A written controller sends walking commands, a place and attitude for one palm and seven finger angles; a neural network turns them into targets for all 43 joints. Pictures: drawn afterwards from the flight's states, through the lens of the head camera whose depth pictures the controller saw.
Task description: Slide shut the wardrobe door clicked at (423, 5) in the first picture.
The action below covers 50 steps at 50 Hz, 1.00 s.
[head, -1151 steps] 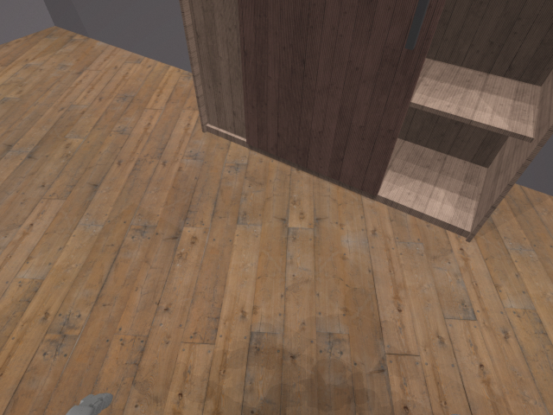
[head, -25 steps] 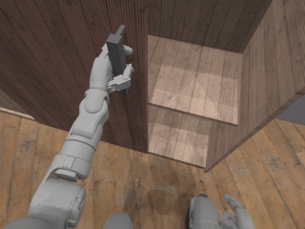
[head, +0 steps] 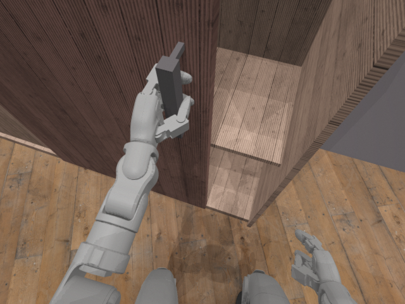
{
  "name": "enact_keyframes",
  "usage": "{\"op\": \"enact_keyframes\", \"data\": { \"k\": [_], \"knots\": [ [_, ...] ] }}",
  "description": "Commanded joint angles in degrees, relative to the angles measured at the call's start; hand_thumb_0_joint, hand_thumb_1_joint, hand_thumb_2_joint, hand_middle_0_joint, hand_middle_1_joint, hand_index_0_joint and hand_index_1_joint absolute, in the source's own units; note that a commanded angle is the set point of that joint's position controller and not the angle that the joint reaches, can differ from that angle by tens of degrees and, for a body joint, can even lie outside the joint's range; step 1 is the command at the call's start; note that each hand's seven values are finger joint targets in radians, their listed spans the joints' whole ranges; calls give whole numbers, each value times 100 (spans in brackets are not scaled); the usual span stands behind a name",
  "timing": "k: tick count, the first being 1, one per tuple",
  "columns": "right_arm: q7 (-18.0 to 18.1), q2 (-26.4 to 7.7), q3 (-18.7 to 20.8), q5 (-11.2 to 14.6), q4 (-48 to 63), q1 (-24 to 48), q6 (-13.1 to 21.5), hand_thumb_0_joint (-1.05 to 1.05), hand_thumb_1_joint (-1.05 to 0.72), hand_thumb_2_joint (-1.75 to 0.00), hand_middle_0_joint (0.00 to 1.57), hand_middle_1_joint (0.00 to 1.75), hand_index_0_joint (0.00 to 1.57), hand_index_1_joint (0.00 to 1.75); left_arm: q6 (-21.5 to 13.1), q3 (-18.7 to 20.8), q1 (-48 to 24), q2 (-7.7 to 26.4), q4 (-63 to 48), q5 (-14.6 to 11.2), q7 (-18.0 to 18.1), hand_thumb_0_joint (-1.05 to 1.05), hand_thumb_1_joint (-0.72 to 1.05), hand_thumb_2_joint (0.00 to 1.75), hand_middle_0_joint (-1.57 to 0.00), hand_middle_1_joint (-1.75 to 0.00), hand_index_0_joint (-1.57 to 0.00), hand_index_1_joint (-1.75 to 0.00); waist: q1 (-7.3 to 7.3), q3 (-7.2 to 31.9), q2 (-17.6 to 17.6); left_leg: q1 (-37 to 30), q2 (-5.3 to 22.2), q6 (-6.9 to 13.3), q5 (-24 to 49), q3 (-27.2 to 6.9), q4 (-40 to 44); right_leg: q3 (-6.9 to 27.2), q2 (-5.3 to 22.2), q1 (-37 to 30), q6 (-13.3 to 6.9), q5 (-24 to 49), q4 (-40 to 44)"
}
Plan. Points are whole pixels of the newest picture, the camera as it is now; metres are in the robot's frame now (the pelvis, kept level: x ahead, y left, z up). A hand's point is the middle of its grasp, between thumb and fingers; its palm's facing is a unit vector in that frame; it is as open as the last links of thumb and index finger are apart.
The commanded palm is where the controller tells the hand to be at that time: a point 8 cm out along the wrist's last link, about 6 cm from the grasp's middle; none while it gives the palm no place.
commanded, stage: step sideways, sliding the door along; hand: left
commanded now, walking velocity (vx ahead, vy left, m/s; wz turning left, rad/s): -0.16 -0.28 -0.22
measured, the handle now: (178, 94) +0.43 +0.13 +0.11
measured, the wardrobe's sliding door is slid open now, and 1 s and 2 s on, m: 0.21 0.00 0.01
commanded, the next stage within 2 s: stop walking and hold the door there in 0.90 s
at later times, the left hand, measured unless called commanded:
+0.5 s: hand (306, 156) +0.35 -0.09 +0.11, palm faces -0.07 -0.99 -0.10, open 6.4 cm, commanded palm +0.33 -0.07 +0.12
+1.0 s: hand (316, 151) +0.36 -0.11 +0.12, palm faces +0.27 -0.96 -0.02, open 6.4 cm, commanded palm +0.32 -0.08 +0.10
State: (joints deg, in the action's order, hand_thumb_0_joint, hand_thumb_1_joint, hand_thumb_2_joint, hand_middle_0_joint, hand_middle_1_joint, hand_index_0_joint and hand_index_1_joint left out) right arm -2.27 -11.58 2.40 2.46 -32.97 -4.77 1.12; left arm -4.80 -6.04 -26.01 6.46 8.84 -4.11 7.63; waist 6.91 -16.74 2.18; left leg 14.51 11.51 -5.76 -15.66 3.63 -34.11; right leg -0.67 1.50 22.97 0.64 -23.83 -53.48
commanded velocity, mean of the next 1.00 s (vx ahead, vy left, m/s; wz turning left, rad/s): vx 0.07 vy -0.29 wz -0.11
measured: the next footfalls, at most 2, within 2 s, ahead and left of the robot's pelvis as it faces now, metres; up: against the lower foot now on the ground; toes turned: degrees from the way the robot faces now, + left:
right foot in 0.08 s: +0.05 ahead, -0.19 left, +0.00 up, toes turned -3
left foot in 0.34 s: +0.05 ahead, +0.05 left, +0.00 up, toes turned +8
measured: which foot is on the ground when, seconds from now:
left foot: down 0.00-0.14, up 0.16-0.32, down 0.34-0.58, up 0.60-0.78, down 0.80-1.00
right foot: up 0.00-0.06, down 0.08-0.34, up 0.36-0.54, down 0.56-0.82, up 0.84-1.00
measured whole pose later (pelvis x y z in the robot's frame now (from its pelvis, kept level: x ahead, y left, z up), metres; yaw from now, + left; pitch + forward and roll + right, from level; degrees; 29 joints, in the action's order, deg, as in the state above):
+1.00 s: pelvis -0.05 -0.31 +0.01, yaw -4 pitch -3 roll -3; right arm -1.6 -11.7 2.0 3.0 -35.8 -7.8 0.8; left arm -3.5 7.0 -28.7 14.9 17.1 -7.3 9.2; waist 7.3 -14.8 0.1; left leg 11.1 8.8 -2.4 -16.8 4.6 -31.3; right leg 1.4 0.4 32.2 1.0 -20.7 -68.3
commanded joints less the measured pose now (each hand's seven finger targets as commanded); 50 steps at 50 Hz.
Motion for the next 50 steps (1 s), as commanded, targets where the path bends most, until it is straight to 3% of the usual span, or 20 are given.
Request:
{"op": "enact_keyframes", "data": {
  "k": [1,4,7,8,11,15,17,19,23,26,28,30,31,34,37,39,41,42,45,50],
  "knots": [
    [64,-812,284,-35,812,147,197,0,-90,-90,20,30,20,30,-647,-1081,-2500,-531,-1816,274,-557,0,90,90,-45,-140,-45,-140,-1057,3310,1118,-2506,1072,1032,4599,-275,48,-238,-103,-309,-19,304,1524],
    [106,-726,229,69,754,146,219,0,-90,-90,20,30,20,30,-848,-713,-2193,-70,-1917,408,-533,0,90,90,-45,-140,-45,-140,-988,3345,588,-2145,500,599,3969,83,-777,-506,-262,-1399,6,2536,3289],
    [311,-362,221,63,825,422,248,0,-90,-90,20,30,20,30,-916,-216,-1638,544,-1840,424,-466,0,90,90,-45,-140,-45,-140,-658,3592,-3079,769,-805,649,-1838,154,-2716,1398,1139,-3293,-931,7879,2433],
    [322,-287,169,-15,737,405,289,0,-90,-90,20,30,20,30,-929,-190,-1668,519,-1765,388,-459,0,90,90,-45,-140,-45,-140,-596,3529,-3157,988,-731,498,-2189,-155,-3195,1394,1340,-3157,-981,7853,2272],
    [395,-143,-60,-89,561,504,254,0,-90,-90,20,30,20,30,-1012,-294,-1662,189,-2149,263,-348,0,90,90,-45,-140,-45,-140,-760,3372,-1228,994,-648,415,-1506,61,-788,1088,1063,-3246,-1026,6881,2092],
    [531,-342,142,-88,510,150,-39,0,-90,-90,20,30,20,30,-967,207,-1524,666,-1715,199,-280,0,90,90,-45,-140,-45,-140,-908,3789,-1237,-1350,-320,474,1540,391,1213,673,699,-1951,-510,5134,1504],
    [485,-738,323,-141,601,249,2,0,-90,-90,20,30,20,30,-934,-242,-1739,140,-1837,86,-466,0,90,90,-45,-140,-45,-140,-930,3705,687,-2874,2005,1662,5059,-1659,1114,249,-79,392,87,452,151],
    [307,-701,189,-169,618,532,-10,0,-90,-90,20,30,20,30,-864,-332,-1709,-126,-1407,217,-557,0,90,90,-45,-140,-45,-140,-764,3331,1157,-2358,2245,2019,4000,-1676,1103,759,33,762,56,-661,-446],
    [229,-771,234,-115,452,404,-12,0,-90,-90,20,30,20,30,-741,-154,-2230,134,-1086,226,-448,0,90,90,-45,-140,-45,-140,-761,2909,1671,-704,1591,1276,1710,-29,830,258,212,-546,-30,43,625],
    [227,-778,216,43,511,177,9,0,-90,-90,20,30,20,30,-677,152,-2313,305,-552,201,-417,0,90,90,-45,-140,-45,-140,-726,2879,825,87,1005,970,-93,241,194,-350,-195,-1399,10,385,1530],
    [258,-499,108,172,564,112,50,0,-90,-90,20,30,20,30,-604,-53,-2463,193,-518,184,-414,0,90,90,-45,-140,-45,-140,-696,2960,-823,661,-113,679,-1229,736,-1690,-157,-100,-1925,-160,908,2755],
    [342,-394,121,129,645,301,79,0,-90,-90,20,30,20,30,-475,-190,-2642,184,-282,194,-299,0,90,90,-45,-140,-45,-140,-618,2702,-3148,1877,-928,492,-2518,-11,-4046,2684,1364,-1308,-1084,-95,4154],
    [381,-673,199,44,320,146,110,0,-90,-90,20,30,20,30,-470,-106,-2932,279,-292,181,-249,0,90,90,-45,-140,-45,-140,-655,2591,-2779,1744,-817,505,-1827,-577,-4533,2909,1321,-1074,-1178,-119,4087],
    [351,-403,-21,29,185,138,102,0,-90,-90,20,30,20,30,-694,-983,-3618,-841,-787,90,-252,0,90,90,-45,-140,-45,-140,-965,2945,-986,1439,-703,488,-1075,-387,-3375,1420,976,-1868,-1365,2499,2786],
    [366,-588,116,51,259,-160,-69,0,-90,-90,20,30,20,30,-806,-766,-3190,-483,-611,88,-169,0,90,90,-45,-140,-45,-140,-850,3095,-1218,334,-721,637,-720,-84,-304,1074,920,-2237,-1260,3805,2195],
    [445,-783,195,-24,247,-216,-83,0,-90,-90,20,30,20,30,-832,-708,-3218,-213,-706,54,-244,0,90,90,-45,-140,-45,-140,-996,3059,-134,-1648,-522,709,1135,-85,1739,625,566,-1005,-849,3408,906],
    [310,-926,258,8,503,-209,140,0,-90,-90,20,30,20,30,-906,-910,-3273,-461,-1063,-128,-371,0,90,90,-45,-140,-45,-140,-864,3482,1202,-3522,2103,1827,4402,-3090,1001,599,-116,1508,-222,-366,-1057],
    [233,-868,152,60,554,-12,184,0,-90,-90,20,30,20,30,-839,-632,-3065,-222,-1031,-163,-400,0,90,90,-45,-140,-45,-140,-814,3431,493,-3329,2108,2049,4371,-2645,991,979,-137,1528,-175,-199,-1618],
    [158,-888,206,21,329,-32,192,0,-90,-90,20,30,20,30,-775,-420,-3118,102,-1432,-17,-482,0,90,90,-45,-140,-45,-140,-834,3119,456,-2991,1579,1665,4097,-1415,697,756,97,1889,-30,-18,-1922],
    [61,-991,358,121,504,-200,183,0,-90,-90,20,30,20,30,-442,-353,-2901,58,-1382,46,-533,0,90,90,-45,-140,-45,-140,-926,2885,1225,-2538,986,1321,3543,-340,1051,-99,102,1618,163,578,-1427]
  ]
}}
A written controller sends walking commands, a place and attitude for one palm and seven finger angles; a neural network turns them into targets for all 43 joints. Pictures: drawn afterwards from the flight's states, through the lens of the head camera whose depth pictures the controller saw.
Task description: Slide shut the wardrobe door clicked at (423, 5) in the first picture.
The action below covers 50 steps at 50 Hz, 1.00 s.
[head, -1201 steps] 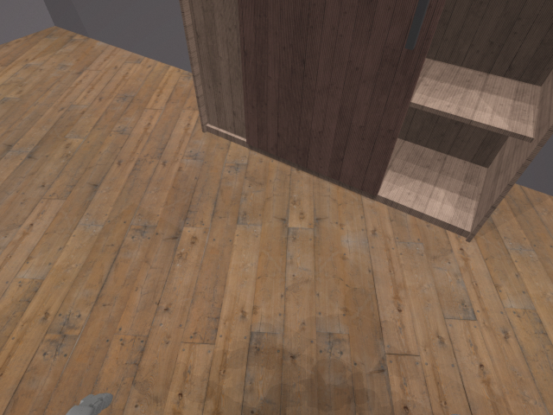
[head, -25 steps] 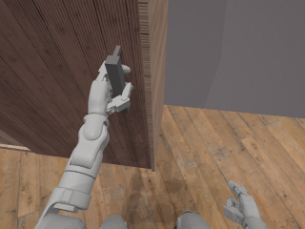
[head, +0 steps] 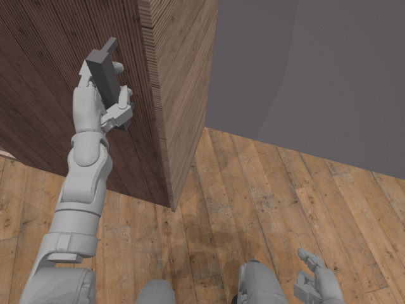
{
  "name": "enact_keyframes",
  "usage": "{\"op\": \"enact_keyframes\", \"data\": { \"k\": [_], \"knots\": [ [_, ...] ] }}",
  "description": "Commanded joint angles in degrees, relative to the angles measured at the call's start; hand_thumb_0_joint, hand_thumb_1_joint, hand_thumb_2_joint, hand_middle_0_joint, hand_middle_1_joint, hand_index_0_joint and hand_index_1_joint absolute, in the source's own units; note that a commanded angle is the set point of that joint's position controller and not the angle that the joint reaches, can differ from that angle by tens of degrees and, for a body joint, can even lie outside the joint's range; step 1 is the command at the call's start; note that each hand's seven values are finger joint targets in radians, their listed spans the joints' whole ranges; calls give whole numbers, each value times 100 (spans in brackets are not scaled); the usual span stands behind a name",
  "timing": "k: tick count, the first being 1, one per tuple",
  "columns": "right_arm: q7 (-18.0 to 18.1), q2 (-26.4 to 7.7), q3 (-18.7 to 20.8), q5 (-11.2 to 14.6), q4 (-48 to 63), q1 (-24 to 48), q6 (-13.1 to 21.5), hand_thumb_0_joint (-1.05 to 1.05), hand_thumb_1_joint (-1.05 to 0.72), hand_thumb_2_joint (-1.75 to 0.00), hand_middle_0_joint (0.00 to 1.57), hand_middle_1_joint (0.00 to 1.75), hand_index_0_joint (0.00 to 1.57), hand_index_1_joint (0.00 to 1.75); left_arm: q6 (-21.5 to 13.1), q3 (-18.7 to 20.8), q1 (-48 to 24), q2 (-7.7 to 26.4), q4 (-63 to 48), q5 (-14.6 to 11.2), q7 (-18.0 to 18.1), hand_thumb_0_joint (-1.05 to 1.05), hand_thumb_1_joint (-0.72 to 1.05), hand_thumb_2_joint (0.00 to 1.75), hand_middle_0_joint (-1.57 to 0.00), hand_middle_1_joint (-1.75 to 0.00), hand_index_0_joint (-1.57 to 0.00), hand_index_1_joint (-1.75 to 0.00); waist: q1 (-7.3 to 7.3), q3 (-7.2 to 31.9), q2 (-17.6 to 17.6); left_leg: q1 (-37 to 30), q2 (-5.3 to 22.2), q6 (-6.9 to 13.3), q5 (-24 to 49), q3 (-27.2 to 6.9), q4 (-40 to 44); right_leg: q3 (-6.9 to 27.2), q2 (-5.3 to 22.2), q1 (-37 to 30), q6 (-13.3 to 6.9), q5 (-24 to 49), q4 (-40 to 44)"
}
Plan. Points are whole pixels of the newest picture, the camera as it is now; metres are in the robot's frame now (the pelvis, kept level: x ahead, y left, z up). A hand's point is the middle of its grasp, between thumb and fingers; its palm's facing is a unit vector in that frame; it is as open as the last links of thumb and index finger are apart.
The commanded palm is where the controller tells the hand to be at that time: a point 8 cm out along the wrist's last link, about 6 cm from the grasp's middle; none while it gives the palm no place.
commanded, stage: stop walking and hold the door there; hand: left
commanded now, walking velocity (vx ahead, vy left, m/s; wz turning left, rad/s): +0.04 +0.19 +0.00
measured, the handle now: (117, 88) +0.44 +0.26 +0.10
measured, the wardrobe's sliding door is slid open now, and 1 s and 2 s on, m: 0.00 0.01 0.02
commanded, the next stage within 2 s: none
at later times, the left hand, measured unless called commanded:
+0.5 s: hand (115, 105) +0.40 +0.25 +0.10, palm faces +0.49 -0.80 -0.34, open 6.4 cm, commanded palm +0.35 +0.28 +0.09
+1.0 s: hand (115, 105) +0.40 +0.25 +0.10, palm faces +0.41 -0.87 -0.26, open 5.9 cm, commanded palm +0.36 +0.27 +0.09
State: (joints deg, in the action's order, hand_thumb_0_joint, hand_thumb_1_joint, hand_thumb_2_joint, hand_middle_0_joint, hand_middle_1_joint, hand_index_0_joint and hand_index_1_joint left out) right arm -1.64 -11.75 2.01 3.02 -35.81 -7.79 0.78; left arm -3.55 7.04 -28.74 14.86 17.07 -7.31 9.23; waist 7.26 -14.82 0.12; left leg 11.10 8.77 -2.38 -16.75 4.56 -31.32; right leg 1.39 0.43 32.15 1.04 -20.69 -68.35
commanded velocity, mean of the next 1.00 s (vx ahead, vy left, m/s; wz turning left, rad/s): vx -0.05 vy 0.13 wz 0.00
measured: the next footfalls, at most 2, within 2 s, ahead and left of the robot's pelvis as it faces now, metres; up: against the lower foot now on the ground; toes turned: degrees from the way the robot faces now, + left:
right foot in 0.20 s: +0.15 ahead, -0.26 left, +0.00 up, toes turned -7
left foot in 0.56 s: +0.12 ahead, +0.04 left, +0.00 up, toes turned -5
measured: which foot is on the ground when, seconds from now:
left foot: down 0.00-0.20, up 0.22-0.54, down 0.56-1.00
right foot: up 0.00-0.18, down 0.20-0.58, up 0.60-0.76, down 0.78-1.00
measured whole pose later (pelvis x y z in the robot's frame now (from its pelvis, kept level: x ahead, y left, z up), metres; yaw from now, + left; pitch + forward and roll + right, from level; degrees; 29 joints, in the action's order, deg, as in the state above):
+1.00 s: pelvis +0.01 -0.03 +0.00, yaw -10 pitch -2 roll -1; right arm 4.6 -13.5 -0.7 2.2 -43.1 -15.6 5.0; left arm -11.4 23.6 -15.9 27.0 36.5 -2.2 7.1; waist 0.4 -1.4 0.7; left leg 15.9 0.8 2.7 -11.6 5.4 -28.9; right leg -0.9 0.9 12.5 1.1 -13.6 -27.4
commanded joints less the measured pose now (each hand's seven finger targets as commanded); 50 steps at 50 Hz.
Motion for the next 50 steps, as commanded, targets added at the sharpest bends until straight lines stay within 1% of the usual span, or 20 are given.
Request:
{"op": "enact_keyframes", "data": {
  "k": [1,2,4,6,9,11,12,13,16,19,23,27,29,32,34,37,41,42,43,50],
  "knots": [
    [137,-1252,475,9,273,-295,-16,0,-90,-90,20,30,20,30,-457,1723,-1330,2719,-78,607,-298,0,90,90,-45,-140,-45,-140,-796,2808,1628,-2133,1219,975,3569,-170,839,-445,154,688,211,211,131],
    [143,-1120,425,-12,538,-170,-100,0,-90,-90,20,30,20,30,-457,749,-1365,1798,-565,480,-408,0,90,90,-45,-140,-45,-140,-761,2756,1894,-1966,1111,1004,3534,-101,510,-510,207,369,133,94,681],
    [191,-1095,392,37,674,38,78,0,-90,-90,20,30,20,30,-519,510,-1416,1498,-799,468,-446,0,90,90,-45,-140,-45,-140,-818,2619,2530,-1662,999,818,3244,503,430,-828,135,-168,102,47,1827],
    [230,-1042,344,65,701,52,194,0,-90,-90,20,30,20,30,-614,769,-1183,1759,-672,464,-405,0,90,90,-45,-140,-45,-140,-785,2516,2470,-1217,780,584,2504,715,109,-984,-77,-1132,20,449,2908],
    [329,-953,256,72,600,-28,312,0,-90,-90,20,30,20,30,-766,1726,-691,2932,-196,654,-333,0,90,90,-45,-140,-45,-140,-634,2656,382,-303,-99,330,1171,593,-1813,-621,-42,-2941,-18,2522,4711],
    [446,-785,151,30,737,271,347,0,-90,-90,20,30,20,30,-781,2345,-345,3629,-3,718,-286,0,90,90,-45,-140,-45,-140,-558,2824,-1186,1630,-794,253,-1784,38,-3475,1581,1548,-4175,-537,5837,4450],
    [513,-706,42,-39,606,330,376,0,-90,-90,20,30,20,30,-692,2370,-2,3512,429,723,-259,0,90,90,-45,-140,-45,-140,-641,2564,-632,1569,-695,218,-1606,-417,-3750,1901,1841,-3531,-569,5301,4707],
    [524,-1115,223,-35,627,-32,327,0,-90,-90,20,30,20,30,-737,3197,-266,4300,321,650,-185,0,90,90,-45,-140,-45,-140,-473,2829,-2400,1651,-712,139,-1359,-737,-4078,2617,1800,-3275,-331,4154,4905],
    [518,-1118,179,-29,382,232,306,0,-90,-90,20,30,20,30,-943,3312,10,4002,1020,582,-215,0,90,90,-45,-140,-45,-140,-560,2982,-1599,1592,-646,119,-931,-972,-3722,1414,1901,-3180,-660,2848,4532],
    [511,-1163,199,-30,339,257,326,0,-90,-90,20,30,20,30,-1118,3415,340,4174,1296,714,-196,0,90,90,-45,-140,-45,-140,-555,2908,-859,1228,-747,170,-1099,-743,-2687,1242,2100,-2818,-739,2954,4644],
    [566,-1203,264,-48,210,-8,432,0,-90,-90,20,30,20,30,-1124,2858,-187,3706,1036,710,-204,0,90,90,-45,-140,-45,-140,-679,2637,-1220,314,-634,318,-1081,-715,-1481,1263,2052,-1627,-763,1538,5130],
    [645,-1298,280,-90,174,-225,475,0,-90,-90,20,30,20,30,-1285,2412,-246,3339,660,752,-210,0,90,90,-45,-140,-45,-140,-866,2152,534,-592,-611,327,-229,-442,753,400,938,-727,-394,-309,4486],
    [704,-1511,315,-57,360,-268,464,0,-90,-90,20,30,20,30,-1285,2321,-448,3304,87,684,-163,0,90,90,-45,-140,-45,-140,-760,1854,2228,614,597,932,-869,-1934,1899,-463,-31,-1097,-103,-604,2542],
    [718,-1216,241,-22,348,-343,535,0,-90,-90,20,30,20,30,-1107,2172,-177,3162,571,755,-123,0,90,90,-45,-140,-45,-140,-762,1657,1493,1643,649,1247,-1621,-1862,2058,41,51,-1432,-52,-218,1112],
    [716,-1216,212,15,281,-458,642,0,-90,-90,20,30,20,30,-1014,1959,-233,2916,413,678,-160,0,90,90,-45,-140,-45,-140,-712,1848,1122,768,301,987,-708,-1050,1518,-326,77,-1470,11,-175,2405],
    [708,-1269,134,-36,210,-584,755,0,-90,-90,20,30,20,30,-930,1799,-263,2806,575,701,-150,0,90,90,-45,-140,-45,-140,-753,2108,1154,227,33,652,-323,-923,1022,-521,-7,-2089,-13,247,4342],
    [691,-1237,95,-162,150,-513,762,0,-90,-90,20,30,20,30,-923,2046,-280,3210,826,737,-134,0,90,90,-45,-140,-45,-140,-928,2234,374,295,-392,315,423,-621,325,812,961,-2273,-494,1637,4906],
    [699,-1270,164,-72,28,-649,722,0,-90,-90,20,30,20,30,-912,2393,-198,3461,1086,687,-101,0,90,90,-45,-140,-45,-140,-826,2500,-594,293,-487,289,228,-595,139,955,933,-2329,-499,1332,4925],
    [704,-1227,166,-42,75,-552,709,0,-90,-90,20,30,20,30,-906,1960,-371,2976,1031,623,-146,0,90,90,-45,-140,-45,-140,-858,2381,-915,278,-517,304,78,-636,77,1016,1033,-2146,-569,1053,4998],
    [783,-1147,10,-87,104,-324,708,0,-90,-90,20,30,20,30,-1021,1472,-507,2462,849,668,-173,0,90,90,-45,-140,-45,-140,-798,2068,931,-185,484,608,-841,-1810,1986,-62,81,-1523,-106,256,3966]
  ]
}}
